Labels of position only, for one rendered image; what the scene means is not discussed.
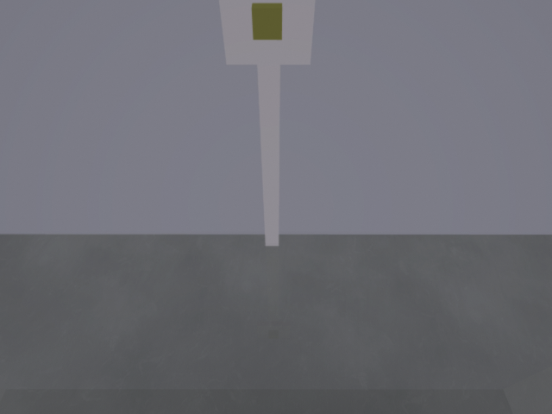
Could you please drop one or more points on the panel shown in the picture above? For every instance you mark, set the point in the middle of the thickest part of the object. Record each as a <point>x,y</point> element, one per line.
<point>268,55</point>

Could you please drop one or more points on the button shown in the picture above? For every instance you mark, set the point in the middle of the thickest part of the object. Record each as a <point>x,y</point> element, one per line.
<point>267,21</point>

